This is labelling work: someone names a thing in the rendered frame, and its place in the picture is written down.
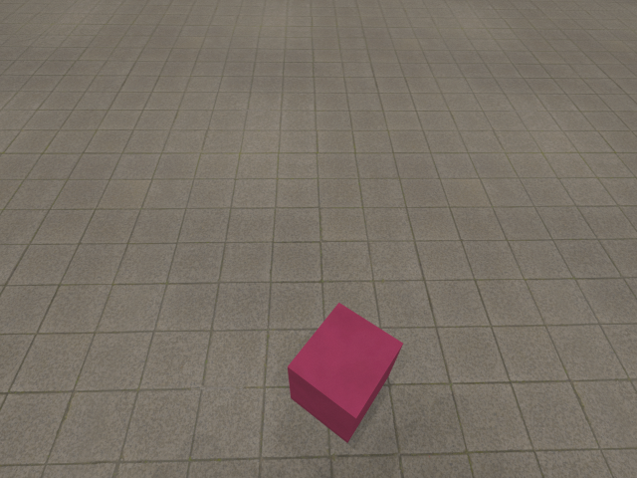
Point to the carton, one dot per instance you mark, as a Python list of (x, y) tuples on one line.
[(340, 370)]

